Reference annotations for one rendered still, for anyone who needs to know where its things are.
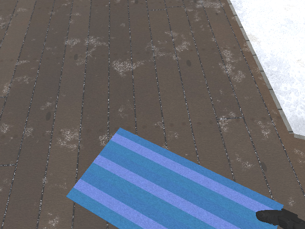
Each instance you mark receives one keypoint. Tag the right robot hand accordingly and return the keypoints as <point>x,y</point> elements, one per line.
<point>284,218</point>

